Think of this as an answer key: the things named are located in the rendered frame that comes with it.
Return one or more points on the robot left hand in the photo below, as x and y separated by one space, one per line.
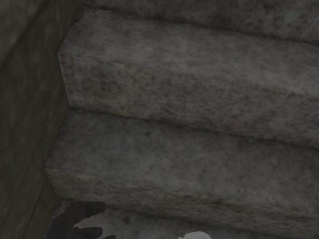
62 227

